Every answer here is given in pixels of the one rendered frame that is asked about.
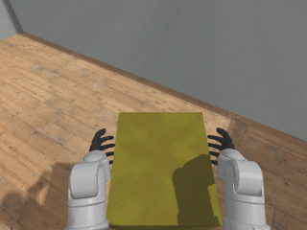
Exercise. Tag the robot left hand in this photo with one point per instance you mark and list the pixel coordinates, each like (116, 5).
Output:
(97, 141)

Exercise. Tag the robot right forearm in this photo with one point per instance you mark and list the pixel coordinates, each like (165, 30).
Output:
(243, 192)

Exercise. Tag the carton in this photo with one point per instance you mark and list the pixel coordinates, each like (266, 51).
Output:
(162, 176)

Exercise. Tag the robot right hand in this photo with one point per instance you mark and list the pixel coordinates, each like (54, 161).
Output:
(226, 143)

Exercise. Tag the robot left forearm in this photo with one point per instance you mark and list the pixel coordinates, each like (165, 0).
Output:
(87, 193)

